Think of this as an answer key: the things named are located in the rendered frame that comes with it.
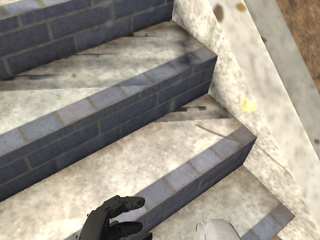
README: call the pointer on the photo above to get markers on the robot left hand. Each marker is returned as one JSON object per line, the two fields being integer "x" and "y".
{"x": 98, "y": 227}

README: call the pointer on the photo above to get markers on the robot right thigh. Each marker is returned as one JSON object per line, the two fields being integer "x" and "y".
{"x": 216, "y": 229}

